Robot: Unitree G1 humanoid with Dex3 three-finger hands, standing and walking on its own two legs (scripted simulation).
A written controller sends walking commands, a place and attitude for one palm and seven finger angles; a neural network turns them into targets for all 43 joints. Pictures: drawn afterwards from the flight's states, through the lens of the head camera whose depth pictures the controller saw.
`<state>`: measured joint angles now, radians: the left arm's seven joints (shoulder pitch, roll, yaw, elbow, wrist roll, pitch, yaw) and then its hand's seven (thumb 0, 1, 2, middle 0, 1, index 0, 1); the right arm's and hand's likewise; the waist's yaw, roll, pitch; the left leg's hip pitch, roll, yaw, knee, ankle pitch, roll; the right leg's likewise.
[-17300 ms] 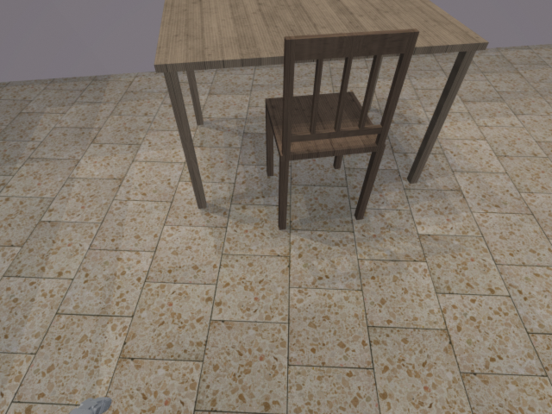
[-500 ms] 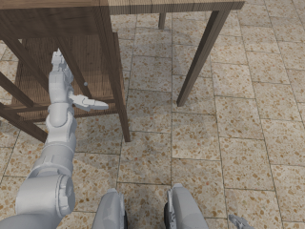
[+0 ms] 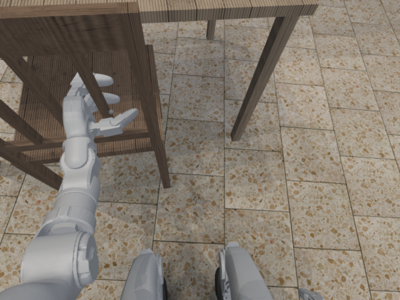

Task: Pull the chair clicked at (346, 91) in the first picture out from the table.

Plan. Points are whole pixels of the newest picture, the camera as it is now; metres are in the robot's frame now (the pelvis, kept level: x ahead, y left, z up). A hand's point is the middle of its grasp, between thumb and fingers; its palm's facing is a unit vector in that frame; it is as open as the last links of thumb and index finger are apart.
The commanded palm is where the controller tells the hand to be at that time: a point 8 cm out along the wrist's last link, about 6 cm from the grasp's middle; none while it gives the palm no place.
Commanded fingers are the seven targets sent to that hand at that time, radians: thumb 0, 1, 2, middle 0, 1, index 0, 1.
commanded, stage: hook a spindle and tug to test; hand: left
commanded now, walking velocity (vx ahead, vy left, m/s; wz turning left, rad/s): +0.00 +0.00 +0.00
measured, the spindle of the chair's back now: (52, 105) +0.50 +0.27 +0.02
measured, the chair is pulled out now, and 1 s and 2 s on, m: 0.00 0.03 0.17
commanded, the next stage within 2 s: step backward, pulling the chair out in 0.82 s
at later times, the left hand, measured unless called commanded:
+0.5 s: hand (111, 112) +0.47 +0.15 +0.03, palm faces +0.11 -0.99 -0.01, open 5.2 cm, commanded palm +0.43 +0.19 +0.03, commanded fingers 0.00 0.90 0.90 -0.50 -1.45 -0.50 -1.45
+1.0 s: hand (111, 128) +0.44 +0.15 +0.03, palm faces +0.08 -0.99 -0.09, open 5.3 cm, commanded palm +0.40 +0.19 +0.03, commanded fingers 0.00 0.90 0.90 -0.50 -1.45 -0.50 -1.45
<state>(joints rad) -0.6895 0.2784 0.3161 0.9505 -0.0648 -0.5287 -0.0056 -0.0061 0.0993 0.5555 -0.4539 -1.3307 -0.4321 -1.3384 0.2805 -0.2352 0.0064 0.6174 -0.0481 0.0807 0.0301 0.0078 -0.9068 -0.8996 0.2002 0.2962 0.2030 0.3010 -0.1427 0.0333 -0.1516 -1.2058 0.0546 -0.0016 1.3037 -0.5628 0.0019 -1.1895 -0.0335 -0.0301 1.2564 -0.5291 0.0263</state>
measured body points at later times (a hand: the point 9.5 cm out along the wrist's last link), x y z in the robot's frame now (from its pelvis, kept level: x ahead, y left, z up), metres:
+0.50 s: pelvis +0.01 +0.00 +0.01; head +0.16 +0.01 +0.43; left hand +0.46 +0.20 +0.03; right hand +0.08 -0.25 -0.12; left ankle +0.02 +0.12 -0.62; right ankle +0.03 -0.14 -0.62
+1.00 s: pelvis +0.03 +0.00 +0.03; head +0.17 +0.01 +0.46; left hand +0.43 +0.20 +0.04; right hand +0.14 -0.24 -0.10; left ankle +0.02 +0.12 -0.62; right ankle +0.03 -0.14 -0.62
